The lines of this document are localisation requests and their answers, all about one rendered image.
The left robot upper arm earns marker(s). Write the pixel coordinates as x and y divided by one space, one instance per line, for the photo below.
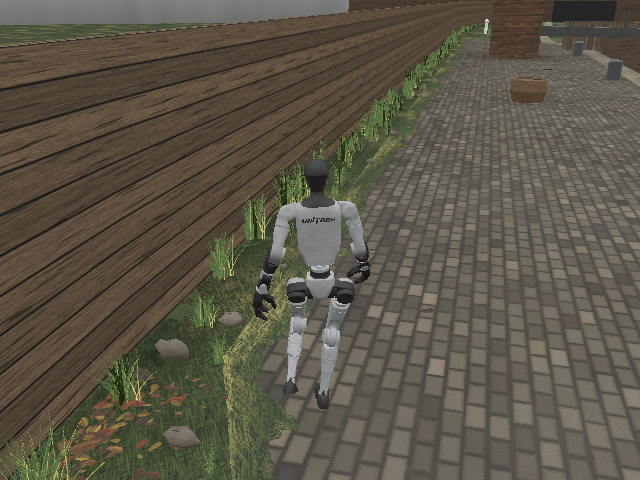
285 214

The right robot upper arm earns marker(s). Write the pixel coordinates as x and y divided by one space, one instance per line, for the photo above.
350 212

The right robot hand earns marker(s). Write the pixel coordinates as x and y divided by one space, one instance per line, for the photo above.
364 276

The left robot hand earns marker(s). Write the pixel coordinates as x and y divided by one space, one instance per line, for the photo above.
258 305

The robot left foot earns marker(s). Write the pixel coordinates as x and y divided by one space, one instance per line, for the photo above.
290 387

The robot right forearm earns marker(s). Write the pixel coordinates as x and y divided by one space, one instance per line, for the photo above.
363 259

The robot left forearm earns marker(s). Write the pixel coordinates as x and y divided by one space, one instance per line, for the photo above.
267 273

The left robot shin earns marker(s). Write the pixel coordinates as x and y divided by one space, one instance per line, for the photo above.
294 349

